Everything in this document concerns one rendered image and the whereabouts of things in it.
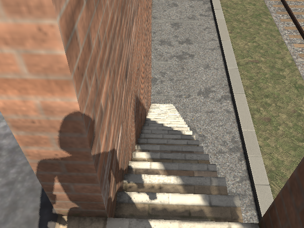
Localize stairs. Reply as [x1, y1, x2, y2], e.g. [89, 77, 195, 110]
[114, 104, 243, 223]

